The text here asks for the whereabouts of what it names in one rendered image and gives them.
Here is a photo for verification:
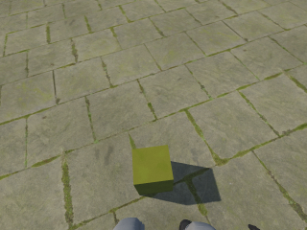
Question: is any robot right foot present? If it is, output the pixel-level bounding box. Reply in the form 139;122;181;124
178;219;191;230

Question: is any left robot thigh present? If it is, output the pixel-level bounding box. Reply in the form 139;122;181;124
113;217;145;230

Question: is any carton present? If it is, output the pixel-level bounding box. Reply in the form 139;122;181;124
131;145;174;196

